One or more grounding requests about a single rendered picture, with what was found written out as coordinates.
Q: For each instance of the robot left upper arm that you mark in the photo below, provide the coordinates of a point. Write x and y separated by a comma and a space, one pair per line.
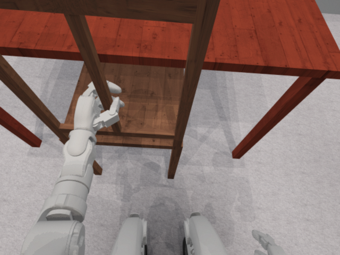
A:
56, 237

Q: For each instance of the robot right thigh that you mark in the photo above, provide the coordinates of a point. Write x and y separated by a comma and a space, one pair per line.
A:
200, 234

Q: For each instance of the left robot hand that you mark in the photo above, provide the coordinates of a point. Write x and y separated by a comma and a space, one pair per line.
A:
88, 108

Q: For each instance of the right robot hand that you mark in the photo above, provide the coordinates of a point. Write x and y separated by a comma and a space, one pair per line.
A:
268, 243

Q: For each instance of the table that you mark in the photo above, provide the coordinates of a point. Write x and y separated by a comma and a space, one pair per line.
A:
279, 37

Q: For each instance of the chair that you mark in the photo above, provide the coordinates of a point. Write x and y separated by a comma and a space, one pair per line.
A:
157, 99

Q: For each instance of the robot left forearm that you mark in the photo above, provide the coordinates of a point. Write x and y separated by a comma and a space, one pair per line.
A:
68, 198

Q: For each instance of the robot right shin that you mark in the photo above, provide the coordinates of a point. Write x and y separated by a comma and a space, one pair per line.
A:
191, 249

